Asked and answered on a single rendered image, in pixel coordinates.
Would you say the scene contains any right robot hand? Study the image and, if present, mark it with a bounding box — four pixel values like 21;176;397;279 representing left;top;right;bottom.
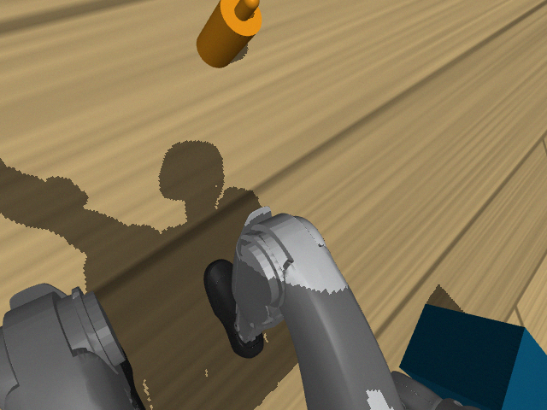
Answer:
391;371;443;410

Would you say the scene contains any right robot foot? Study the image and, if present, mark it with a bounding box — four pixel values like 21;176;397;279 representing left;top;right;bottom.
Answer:
203;259;264;359

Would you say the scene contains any left robot foot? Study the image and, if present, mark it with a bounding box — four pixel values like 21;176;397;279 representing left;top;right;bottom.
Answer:
121;347;146;410

